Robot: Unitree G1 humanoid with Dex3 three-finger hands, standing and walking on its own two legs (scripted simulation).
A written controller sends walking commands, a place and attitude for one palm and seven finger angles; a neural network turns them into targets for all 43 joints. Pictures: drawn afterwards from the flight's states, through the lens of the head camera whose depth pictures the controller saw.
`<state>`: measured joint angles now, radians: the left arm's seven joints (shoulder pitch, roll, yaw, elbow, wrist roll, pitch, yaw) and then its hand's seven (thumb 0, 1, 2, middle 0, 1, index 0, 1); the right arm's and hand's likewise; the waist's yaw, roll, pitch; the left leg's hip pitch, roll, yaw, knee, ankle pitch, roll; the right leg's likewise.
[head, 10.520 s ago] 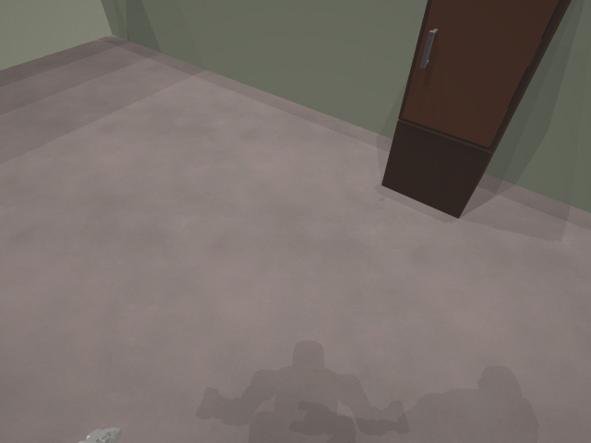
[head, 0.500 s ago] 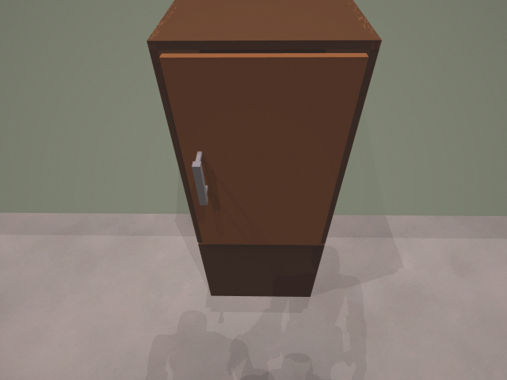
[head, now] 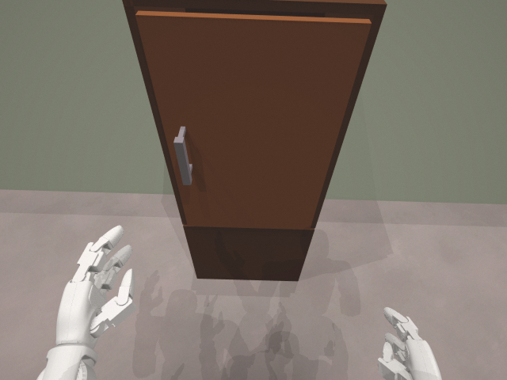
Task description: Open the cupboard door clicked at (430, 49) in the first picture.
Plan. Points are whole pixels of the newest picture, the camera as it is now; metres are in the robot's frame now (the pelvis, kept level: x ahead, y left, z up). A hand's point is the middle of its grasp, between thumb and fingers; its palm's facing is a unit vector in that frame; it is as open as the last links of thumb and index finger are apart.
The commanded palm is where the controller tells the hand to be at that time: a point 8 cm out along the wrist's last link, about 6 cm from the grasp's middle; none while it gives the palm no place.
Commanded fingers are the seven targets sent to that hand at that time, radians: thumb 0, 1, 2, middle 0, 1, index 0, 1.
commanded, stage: raise the hand with hooked fingers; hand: left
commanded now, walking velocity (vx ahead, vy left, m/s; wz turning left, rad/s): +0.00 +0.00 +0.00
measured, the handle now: (185, 156) +0.56 +0.18 +0.00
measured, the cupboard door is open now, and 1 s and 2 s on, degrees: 0 0 0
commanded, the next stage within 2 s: move the hooked fingers beside the handle in 1.82 s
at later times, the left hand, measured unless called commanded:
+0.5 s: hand (125, 325) +0.21 +0.21 -0.02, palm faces -0.03 -1.00 -0.01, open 10.8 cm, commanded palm +0.17 +0.27 -0.01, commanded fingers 0.00 -0.03 0.50 -0.27 -0.90 -0.27 -0.90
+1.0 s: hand (74, 301) +0.23 +0.28 +0.01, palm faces +0.08 -1.00 -0.06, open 13.6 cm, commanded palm +0.21 +0.33 +0.00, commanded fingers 0.00 -0.50 0.30 -0.30 -1.20 -0.30 -1.20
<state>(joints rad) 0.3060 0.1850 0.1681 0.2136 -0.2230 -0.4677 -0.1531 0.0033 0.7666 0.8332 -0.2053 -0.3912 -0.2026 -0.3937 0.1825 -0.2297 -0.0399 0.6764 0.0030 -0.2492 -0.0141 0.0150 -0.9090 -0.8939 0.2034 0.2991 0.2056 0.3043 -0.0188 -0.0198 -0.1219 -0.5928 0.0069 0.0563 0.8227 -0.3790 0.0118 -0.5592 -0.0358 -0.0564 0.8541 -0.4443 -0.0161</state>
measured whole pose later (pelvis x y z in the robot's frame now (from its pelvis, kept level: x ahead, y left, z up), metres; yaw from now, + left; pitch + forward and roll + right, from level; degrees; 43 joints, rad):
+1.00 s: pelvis -0.02 +0.02 -0.04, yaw +0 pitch +15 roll -3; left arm 0.17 0.35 0.36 0.24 -0.35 -0.39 -0.39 -0.01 -0.39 0.34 -0.29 -1.13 -0.29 -1.13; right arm 0.25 -0.25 0.03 0.54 0.03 -0.21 -0.06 0.02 -0.91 -0.89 0.20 0.30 0.21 0.30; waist -0.01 0.01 -0.15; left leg -0.91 0.03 0.01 1.12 -0.48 0.04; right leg -0.81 -0.02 -0.10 1.06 -0.50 0.00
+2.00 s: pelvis -0.02 +0.00 -0.04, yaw +0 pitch +15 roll -3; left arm -0.02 0.41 0.44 0.47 -0.37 -0.37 -0.51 -0.02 -0.50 0.30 -0.30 -1.20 -0.30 -1.20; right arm 0.27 -0.28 0.03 0.55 0.04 -0.17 -0.07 0.02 -0.91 -0.89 0.21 0.30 0.21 0.30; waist -0.01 0.02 -0.14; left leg -0.90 0.04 0.00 1.10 -0.47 0.01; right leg -0.82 0.00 -0.10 1.06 -0.51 -0.02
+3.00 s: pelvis -0.02 +0.02 -0.05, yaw -2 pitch +20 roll -3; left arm -0.61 0.49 0.43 0.97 -0.19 -0.42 -0.37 -0.02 -0.50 0.30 -0.30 -1.20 -0.30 -1.20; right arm 0.33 -0.27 0.03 0.62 0.01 -0.02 -0.04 0.01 -0.91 -0.89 0.21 0.30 0.21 0.30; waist -0.10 0.01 -0.13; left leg -1.02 0.05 0.02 1.15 -0.49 0.04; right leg -0.95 0.00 -0.07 1.10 -0.50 0.00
